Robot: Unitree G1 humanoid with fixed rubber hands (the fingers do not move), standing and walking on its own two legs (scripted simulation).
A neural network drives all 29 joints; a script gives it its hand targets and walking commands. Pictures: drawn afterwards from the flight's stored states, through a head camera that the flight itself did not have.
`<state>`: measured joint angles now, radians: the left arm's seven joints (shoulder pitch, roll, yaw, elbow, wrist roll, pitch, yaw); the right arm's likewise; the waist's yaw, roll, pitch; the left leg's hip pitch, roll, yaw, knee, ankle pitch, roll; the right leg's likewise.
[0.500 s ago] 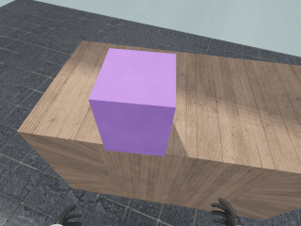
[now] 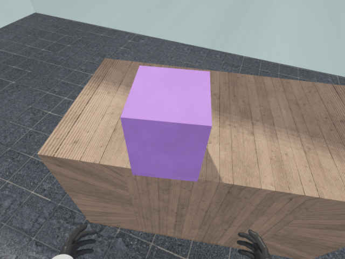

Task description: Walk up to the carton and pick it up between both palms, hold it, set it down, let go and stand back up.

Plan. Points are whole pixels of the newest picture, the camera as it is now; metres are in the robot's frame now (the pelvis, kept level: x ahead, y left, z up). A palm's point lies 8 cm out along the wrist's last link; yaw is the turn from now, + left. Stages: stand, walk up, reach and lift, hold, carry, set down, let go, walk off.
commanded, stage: reach and lift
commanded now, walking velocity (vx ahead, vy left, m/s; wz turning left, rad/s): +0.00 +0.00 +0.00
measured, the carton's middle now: (169, 125) +0.47 +0.06 +0.02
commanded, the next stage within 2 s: none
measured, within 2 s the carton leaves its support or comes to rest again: neither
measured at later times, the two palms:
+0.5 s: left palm (70, 236) +0.17 +0.26 -0.05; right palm (258, 244) +0.19 -0.17 -0.04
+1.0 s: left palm (71, 214) +0.21 +0.25 -0.01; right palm (258, 222) +0.22 -0.16 -0.01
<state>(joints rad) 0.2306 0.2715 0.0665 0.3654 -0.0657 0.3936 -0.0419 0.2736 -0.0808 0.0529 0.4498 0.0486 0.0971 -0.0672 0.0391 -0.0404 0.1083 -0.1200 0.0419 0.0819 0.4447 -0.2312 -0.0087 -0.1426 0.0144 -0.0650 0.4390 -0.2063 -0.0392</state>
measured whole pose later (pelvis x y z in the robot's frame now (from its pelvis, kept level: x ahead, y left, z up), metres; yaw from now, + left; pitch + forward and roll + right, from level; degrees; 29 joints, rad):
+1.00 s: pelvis +0.04 +0.02 +0.00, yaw +1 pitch -4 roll -1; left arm 0.32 0.29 -0.04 0.27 -0.19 -0.17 -0.03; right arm 0.34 -0.08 0.05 0.30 0.16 -0.24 -0.08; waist 0.04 -0.01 0.05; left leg -0.05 0.03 0.06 0.40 -0.27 0.01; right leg -0.03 0.02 -0.06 0.33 -0.22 -0.01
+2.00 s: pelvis +0.02 +0.01 +0.01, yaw +0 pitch +1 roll -1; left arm -0.32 0.33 0.12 0.23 -0.25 0.37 -0.04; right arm -0.29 -0.18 0.00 0.22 0.28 0.23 -0.18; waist 0.01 -0.01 0.02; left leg -0.17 0.03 0.07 0.37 -0.21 0.00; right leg -0.17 0.03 -0.02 0.33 -0.17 -0.02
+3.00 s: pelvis +0.03 +0.01 +0.01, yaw +1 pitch +7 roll -1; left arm -0.94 0.42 0.06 0.88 -0.22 0.35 -0.01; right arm -0.92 -0.25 0.00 0.86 0.35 0.29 -0.16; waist -0.04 -0.01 -0.10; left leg -0.31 0.03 0.02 0.40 -0.22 0.00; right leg -0.28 0.03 -0.05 0.31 -0.16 -0.02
